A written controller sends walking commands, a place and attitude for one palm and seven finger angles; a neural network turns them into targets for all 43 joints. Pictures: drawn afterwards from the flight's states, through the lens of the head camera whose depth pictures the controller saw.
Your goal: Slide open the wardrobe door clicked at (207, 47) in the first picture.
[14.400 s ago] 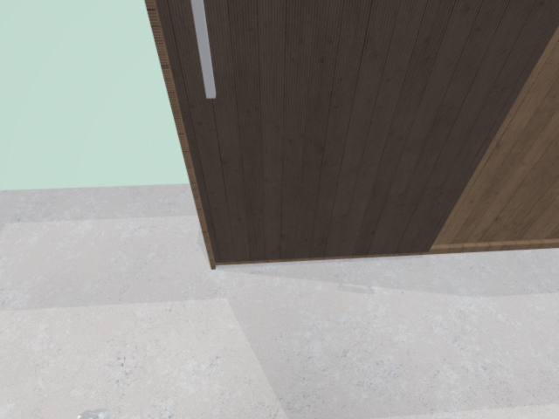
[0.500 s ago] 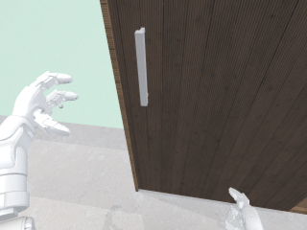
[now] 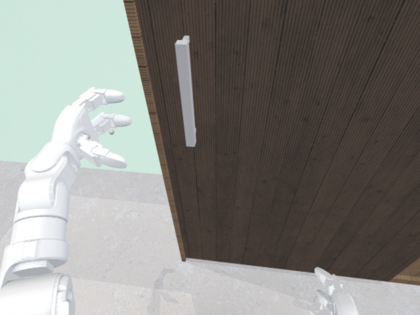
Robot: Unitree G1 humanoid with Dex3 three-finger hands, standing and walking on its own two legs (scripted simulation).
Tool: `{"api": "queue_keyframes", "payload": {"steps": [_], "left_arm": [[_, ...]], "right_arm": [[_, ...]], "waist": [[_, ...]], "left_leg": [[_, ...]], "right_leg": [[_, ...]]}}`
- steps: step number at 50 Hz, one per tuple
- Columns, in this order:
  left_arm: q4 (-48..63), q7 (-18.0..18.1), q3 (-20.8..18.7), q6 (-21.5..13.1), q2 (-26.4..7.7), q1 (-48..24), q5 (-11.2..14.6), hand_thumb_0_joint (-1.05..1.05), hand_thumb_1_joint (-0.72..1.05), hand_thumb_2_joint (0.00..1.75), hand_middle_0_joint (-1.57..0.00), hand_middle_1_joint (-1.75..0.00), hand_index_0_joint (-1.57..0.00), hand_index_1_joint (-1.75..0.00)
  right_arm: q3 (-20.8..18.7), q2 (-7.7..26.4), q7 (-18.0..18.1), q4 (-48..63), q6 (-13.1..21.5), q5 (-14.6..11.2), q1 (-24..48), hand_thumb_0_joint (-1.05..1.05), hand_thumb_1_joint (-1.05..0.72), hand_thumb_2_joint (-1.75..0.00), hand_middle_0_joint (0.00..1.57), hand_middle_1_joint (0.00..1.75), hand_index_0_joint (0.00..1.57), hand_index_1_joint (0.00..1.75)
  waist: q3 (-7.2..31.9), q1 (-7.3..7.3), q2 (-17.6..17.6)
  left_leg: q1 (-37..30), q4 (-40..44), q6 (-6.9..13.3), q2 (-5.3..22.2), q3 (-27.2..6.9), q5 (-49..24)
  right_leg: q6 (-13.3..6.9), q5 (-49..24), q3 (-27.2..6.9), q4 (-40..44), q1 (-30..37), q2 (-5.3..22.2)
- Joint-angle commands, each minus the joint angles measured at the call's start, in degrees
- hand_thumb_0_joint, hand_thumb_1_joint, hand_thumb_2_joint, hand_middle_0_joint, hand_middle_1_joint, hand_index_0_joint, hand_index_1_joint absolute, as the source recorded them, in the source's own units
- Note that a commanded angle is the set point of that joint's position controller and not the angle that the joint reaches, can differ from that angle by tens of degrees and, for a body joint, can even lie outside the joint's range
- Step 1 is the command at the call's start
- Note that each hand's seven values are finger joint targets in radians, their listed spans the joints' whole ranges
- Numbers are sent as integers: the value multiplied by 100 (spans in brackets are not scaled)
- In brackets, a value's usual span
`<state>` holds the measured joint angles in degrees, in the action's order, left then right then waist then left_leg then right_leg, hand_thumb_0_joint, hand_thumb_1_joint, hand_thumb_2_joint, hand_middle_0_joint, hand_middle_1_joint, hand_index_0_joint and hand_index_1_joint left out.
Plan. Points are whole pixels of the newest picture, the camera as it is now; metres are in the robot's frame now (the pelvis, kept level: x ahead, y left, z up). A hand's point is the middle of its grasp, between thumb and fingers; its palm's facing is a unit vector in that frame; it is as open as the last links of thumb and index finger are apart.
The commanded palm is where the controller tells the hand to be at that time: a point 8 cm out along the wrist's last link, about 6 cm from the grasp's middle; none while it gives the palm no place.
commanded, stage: move the hooked fingers beside the handle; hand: left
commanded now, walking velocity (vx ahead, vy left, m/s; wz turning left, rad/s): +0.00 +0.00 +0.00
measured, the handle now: (188, 96) +0.52 +0.10 +0.18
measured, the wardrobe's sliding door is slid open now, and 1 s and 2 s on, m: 0.00 0.00 0.00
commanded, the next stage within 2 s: feel for the door with the fingertips in 1.58 s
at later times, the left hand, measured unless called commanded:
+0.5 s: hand (142, 115) +0.42 +0.17 +0.20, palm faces -0.04 -1.00 -0.01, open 14.0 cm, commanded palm +0.40 +0.22 +0.19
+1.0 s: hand (160, 107) +0.46 +0.15 +0.19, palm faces -0.03 -1.00 +0.01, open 14.0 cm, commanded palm +0.43 +0.20 +0.19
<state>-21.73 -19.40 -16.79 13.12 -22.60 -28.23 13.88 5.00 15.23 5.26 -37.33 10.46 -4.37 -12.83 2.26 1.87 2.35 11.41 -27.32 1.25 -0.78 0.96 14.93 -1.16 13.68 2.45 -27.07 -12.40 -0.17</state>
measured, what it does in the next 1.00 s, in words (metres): stands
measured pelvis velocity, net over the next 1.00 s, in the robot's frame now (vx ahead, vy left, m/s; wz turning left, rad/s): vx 0.00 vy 0.00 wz -0.04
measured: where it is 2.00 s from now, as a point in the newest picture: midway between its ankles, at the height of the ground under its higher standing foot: outside the picture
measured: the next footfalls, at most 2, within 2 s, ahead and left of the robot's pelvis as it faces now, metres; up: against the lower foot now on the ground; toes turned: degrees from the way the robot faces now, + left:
none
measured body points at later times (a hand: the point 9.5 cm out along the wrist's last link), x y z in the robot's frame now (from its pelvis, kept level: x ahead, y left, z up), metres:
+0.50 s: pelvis +0.01 +0.00 +0.00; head +0.00 -0.02 +0.45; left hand +0.41 +0.22 +0.20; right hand +0.15 -0.24 -0.10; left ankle +0.00 +0.11 -0.74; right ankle +0.01 -0.11 -0.74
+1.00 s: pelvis +0.00 +0.00 +0.00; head +0.01 -0.02 +0.45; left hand +0.45 +0.20 +0.19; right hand +0.07 -0.27 -0.12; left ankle +0.00 +0.11 -0.74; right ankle +0.01 -0.11 -0.74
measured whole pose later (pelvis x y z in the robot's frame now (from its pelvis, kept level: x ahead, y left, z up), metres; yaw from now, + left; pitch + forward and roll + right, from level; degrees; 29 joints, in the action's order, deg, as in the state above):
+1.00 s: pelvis +0.00 +0.00 +0.00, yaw -2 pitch +3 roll +0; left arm -50.3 -11.2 -16.6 1.4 -20.3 -47.4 8.7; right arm 2.3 16.1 3.4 -39.9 6.8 -3.1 -20.6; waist 3.2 -2.9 2.0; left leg 15.6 -27.2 1.0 0.2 2.7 14.8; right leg -1.5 13.0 0.7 -27.4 -17.5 -1.2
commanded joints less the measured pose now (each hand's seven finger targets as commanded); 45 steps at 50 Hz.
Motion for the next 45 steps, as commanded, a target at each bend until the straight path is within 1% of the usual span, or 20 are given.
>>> {"api": "queue_keyframes", "payload": {"steps": [1,3,6,9,11,13,15,17,20,23,28,29,30,31,34,36,39,42,43,45], "left_arm": [[1239,150,-460,-360,-1418,-2519,56,0,-50,30,-30,-120,-30,-120],[1302,194,-427,-418,-1297,-2555,73,0,-50,30,-30,-120,-30,-120],[991,242,-433,-424,-1336,-2637,54,0,-50,30,-30,-120,-30,-120],[1098,308,-112,-460,-1057,-3065,-25,0,-50,30,-30,-120,-30,-120],[915,367,-144,-459,-1082,-3132,-26,0,-50,30,-30,-120,-30,-120],[805,402,18,-469,-885,-3357,-28,0,-50,30,-30,-120,-30,-120],[583,483,-230,-497,-1187,-3273,-80,0,-50,30,-30,-120,-30,-120],[635,516,43,-551,-846,-3485,-92,0,-50,30,-30,-120,-30,-120],[93,607,-164,-581,-1099,-3505,-149,0,-50,30,-30,-120,-30,-120],[284,648,51,-724,-837,-3868,-182,0,-50,30,-30,-120,-30,-120],[-423,772,-42,-806,-891,-4040,-206,0,-50,30,-30,-120,-30,-120],[-531,787,-1,-829,-867,-4141,-234,0,-50,30,-30,-120,-30,-120],[-597,832,-218,-879,-1138,-4096,-282,0,-50,30,-30,-120,-30,-120],[-616,837,-56,-918,-1030,-4325,-324,0,-50,30,-30,-120,-30,-120],[-806,875,68,-1106,-898,-4767,-366,0,-50,30,-30,-120,-30,-120],[-1064,873,-9,-1232,-981,-4853,-342,0,-50,30,-30,-120,-30,-120],[-1409,867,21,-1382,-977,-5168,-392,0,-50,30,-30,-120,-30,-120],[-1605,869,-229,-1503,-1191,-4753,-433,0,-50,30,-30,-120,-30,-120],[-1502,842,-81,-1534,-1011,-4732,-442,0,-50,30,-30,-120,-30,-120],[-1707,828,-97,-1551,-963,-4478,-421,0,-50,30,-30,-120,-30,-120]], "right_arm": [[-298,692,5,911,278,-4,640,0,-90,-90,20,30,20,30],[-318,669,-15,925,279,6,617,0,-90,-90,20,30,20,30],[-322,707,1,862,205,1,554,0,-90,-90,20,30,20,30],[-333,678,11,844,176,-6,532,0,-90,-90,20,30,20,30],[-346,692,12,797,155,3,484,0,-90,-90,20,30,20,30],[-346,682,18,762,132,2,457,0,-90,-90,20,30,20,30],[-366,724,18,716,97,24,381,0,-90,-90,20,30,20,30],[-357,673,-5,746,87,19,400,0,-90,-90,20,30,20,30],[-378,732,-5,648,14,34,258,0,-90,-90,20,30,20,30],[-393,685,-31,684,14,41,229,0,-90,-90,20,30,20,30],[-421,732,-31,562,-49,57,46,0,-90,-90,20,30,20,30],[-416,739,-30,547,-58,61,16,0,-90,-90,20,30,20,30],[-441,757,-33,554,-76,75,-14,0,-90,-90,20,30,20,30],[-415,743,-33,566,-89,71,-19,0,-90,-90,20,30,20,30],[-444,725,-40,502,-68,81,-175,0,-90,-90,20,30,20,30],[-466,760,-38,465,-51,90,-267,0,-90,-90,20,30,20,30],[-470,770,-51,372,-21,103,-428,0,-90,-90,20,30,20,30],[-497,794,-107,413,-30,114,-515,0,-90,-90,20,30,20,30],[-508,792,-133,439,-28,115,-519,0,-90,-90,20,30,20,30],[-530,814,-154,476,-31,105,-534,0,-90,-90,20,30,20,30]], "waist": [[1440,13,31],[1574,11,-50],[1330,-47,-334],[1426,-133,135],[1426,-145,-160],[1426,-194,-66],[1531,-129,-254],[1559,-163,-17],[1432,-181,-379],[1726,-204,23],[1458,-300,-463],[1417,-315,-417],[1526,-263,-466],[1516,-304,-236],[1664,-392,-112],[1738,-429,-341],[1719,-472,-229],[1867,-340,-309],[1929,-350,-169],[1690,-351,-492]], "left_leg": [[-492,297,40,93,-197,-1387],[-585,262,39,91,-180,-1545],[-383,306,74,106,-151,-1338],[-589,285,49,102,-164,-1412],[-555,277,62,112,-176,-1425],[-571,275,61,98,-159,-1394],[-489,264,72,102,-144,-1389],[-554,269,60,96,-150,-1498],[-380,274,79,105,-136,-1385],[-562,241,68,92,-119,-1623],[-289,284,106,104,-120,-1258],[-253,292,117,104,-97,-1245],[-229,265,128,98,-88,-1243],[-209,287,123,91,-88,-1245],[-325,234,124,87,-84,-1261],[-295,227,146,92,-84,-1257],[-236,212,141,72,-81,-1266],[-125,210,137,72,-36,-1407],[-178,210,131,75,-13,-1464],[-36,220,158,87,1,-1370]], "right_leg": [[-104,-1506,-138,251,449,69],[-98,-1701,-143,218,501,60],[-72,-1573,-142,264,428,51],[-103,-1534,-145,262,309,55],[-90,-1563,-135,268,314,41],[-91,-1549,-139,275,273,41],[-89,-1548,-155,279,383,40],[-102,-1654,-150,243,352,54],[-87,-1590,-144,275,349,36],[-111,-1817,-174,204,414,48],[-64,-1557,-167,277,278,20],[-68,-1585,-190,281,274,29],[-61,-1575,-200,276,348,29],[-74,-1581,-219,256,336,45],[-83,-1600,-230,254,262,20],[-61,-1648,-236,265,305,9],[-72,-1726,-243,233,263,6],[-80,-1899,-235,168,449,6],[-86,-1967,-247,147,441,4],[-72,-1904,-205,173,384,-11]]}}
